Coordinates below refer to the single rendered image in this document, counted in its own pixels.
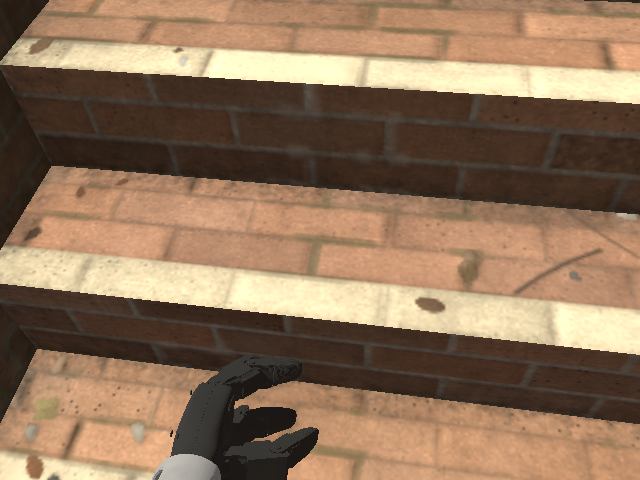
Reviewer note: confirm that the left robot forearm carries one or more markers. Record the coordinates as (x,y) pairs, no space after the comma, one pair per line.
(187,467)

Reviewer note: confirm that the left robot hand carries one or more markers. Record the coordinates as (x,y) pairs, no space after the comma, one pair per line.
(210,426)

